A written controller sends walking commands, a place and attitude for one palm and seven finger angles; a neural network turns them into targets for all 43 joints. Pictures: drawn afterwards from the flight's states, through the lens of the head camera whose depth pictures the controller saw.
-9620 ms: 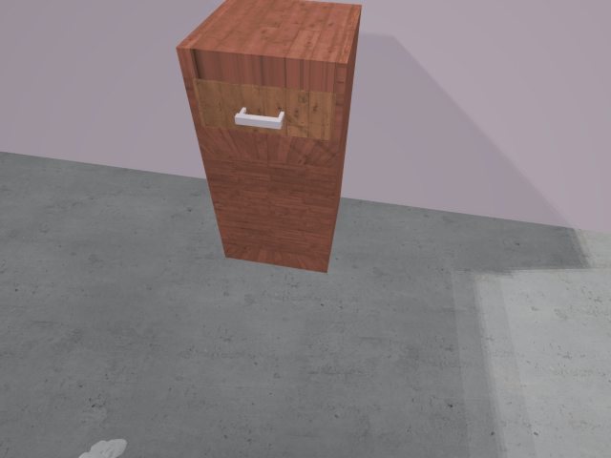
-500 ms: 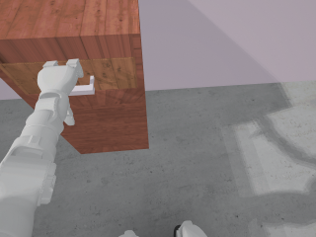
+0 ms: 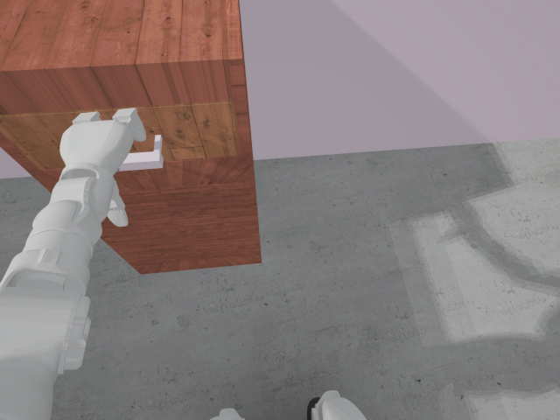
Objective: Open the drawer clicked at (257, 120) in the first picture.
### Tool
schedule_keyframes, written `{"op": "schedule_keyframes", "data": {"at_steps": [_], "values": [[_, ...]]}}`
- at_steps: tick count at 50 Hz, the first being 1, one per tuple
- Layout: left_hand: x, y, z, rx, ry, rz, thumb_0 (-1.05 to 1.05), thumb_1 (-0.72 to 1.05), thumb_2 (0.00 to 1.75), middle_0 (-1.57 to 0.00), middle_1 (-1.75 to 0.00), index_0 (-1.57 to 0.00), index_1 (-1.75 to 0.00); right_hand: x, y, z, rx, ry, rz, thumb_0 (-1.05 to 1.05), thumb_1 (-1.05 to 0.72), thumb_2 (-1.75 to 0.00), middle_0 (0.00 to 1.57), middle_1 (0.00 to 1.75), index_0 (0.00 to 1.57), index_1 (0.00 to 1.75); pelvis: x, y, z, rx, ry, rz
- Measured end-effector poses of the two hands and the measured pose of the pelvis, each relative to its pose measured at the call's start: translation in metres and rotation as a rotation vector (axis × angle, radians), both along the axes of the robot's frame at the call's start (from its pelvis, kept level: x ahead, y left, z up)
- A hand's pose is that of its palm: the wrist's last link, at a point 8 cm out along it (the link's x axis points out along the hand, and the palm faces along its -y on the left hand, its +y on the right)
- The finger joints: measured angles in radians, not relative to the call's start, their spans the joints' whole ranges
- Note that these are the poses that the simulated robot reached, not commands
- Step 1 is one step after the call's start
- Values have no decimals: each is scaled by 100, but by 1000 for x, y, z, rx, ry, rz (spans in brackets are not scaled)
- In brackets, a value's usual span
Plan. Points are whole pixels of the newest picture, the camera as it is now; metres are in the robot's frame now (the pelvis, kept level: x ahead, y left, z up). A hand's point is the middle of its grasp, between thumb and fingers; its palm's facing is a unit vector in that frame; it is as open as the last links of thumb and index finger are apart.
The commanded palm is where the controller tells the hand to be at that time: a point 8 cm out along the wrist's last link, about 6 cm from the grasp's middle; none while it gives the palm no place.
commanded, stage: lower the fingers behind the handle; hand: left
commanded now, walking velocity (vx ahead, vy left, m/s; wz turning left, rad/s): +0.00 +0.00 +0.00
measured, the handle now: (126, 152) +0.56 +0.24 -0.03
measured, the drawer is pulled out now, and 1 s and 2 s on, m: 0.00 0.00 0.00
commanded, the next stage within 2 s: close the thumb around the handle in 1.70 s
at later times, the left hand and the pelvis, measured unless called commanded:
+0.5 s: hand (125, 170) +0.50 +0.23 +0.00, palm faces -0.05 -0.05 -1.00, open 13.8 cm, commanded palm +0.49 +0.23 +0.05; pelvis -0.01 +0.01 -0.02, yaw +0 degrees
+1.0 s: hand (129, 185) +0.49 +0.23 -0.03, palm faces -0.08 -0.03 -1.00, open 13.8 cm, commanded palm +0.49 +0.22 +0.02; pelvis -0.01 +0.00 -0.03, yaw +0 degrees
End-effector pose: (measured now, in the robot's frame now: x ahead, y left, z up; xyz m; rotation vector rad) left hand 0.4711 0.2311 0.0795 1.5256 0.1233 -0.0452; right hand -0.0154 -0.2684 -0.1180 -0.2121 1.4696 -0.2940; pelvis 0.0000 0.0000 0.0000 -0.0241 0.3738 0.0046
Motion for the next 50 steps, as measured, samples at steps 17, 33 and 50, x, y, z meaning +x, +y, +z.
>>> {"op": "schedule_keyframes", "data": {"at_steps": [17,33,50], "values": [[1,5,-17,19,40,21,-1,-48,30,-32,-120,-32,-120,12,3,-3,-13,-41,26,0,-90,-90,20,30,21,30,-5,6,-6,-6,16,10],[11,9,-43,63,5,75,-1,-48,30,-32,-120,-32,-120,-11,6,-20,12,39,11,0,-90,-90,20,30,21,30,-9,5,-21,-12,75,6],[7,0,-58,14,-24,17,-1,-48,30,-32,-120,-32,-120,-10,-2,-28,0,47,33,0,-90,-90,20,30,21,30,-7,-1,-32,-15,101,10]]}}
